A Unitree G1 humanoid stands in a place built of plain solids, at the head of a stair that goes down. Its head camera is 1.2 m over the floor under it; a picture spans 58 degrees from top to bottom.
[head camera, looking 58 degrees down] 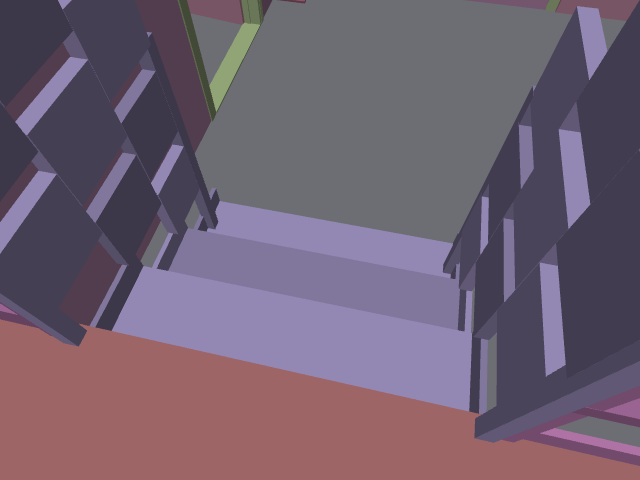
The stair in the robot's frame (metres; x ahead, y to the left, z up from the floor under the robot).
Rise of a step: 0.19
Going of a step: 0.30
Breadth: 1.22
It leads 12 degrees to the right of straight ahead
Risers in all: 4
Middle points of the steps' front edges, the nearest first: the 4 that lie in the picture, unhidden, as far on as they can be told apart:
0.34 0.13 0.00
0.63 0.07 -0.19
0.92 0.00 -0.38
1.22 -0.06 -0.57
